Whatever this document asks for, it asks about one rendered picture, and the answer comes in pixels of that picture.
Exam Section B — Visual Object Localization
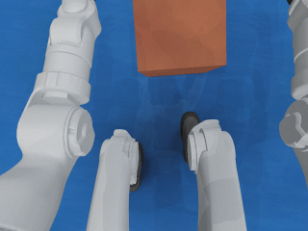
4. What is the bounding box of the robot left foot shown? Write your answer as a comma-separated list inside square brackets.
[129, 141, 143, 192]

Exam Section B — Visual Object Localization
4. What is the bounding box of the carton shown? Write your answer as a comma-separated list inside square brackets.
[132, 0, 227, 77]

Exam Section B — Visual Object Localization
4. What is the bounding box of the right robot upper arm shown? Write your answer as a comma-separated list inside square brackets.
[279, 96, 308, 191]

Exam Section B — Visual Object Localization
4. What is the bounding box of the left robot upper arm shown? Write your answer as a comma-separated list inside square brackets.
[0, 104, 95, 231]

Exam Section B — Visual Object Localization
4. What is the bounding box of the robot left forearm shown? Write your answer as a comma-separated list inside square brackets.
[16, 0, 102, 147]

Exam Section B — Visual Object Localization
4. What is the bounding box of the robot right forearm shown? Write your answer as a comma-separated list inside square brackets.
[287, 0, 308, 100]

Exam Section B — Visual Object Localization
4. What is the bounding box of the robot right shin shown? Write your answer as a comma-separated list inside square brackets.
[187, 119, 236, 158]

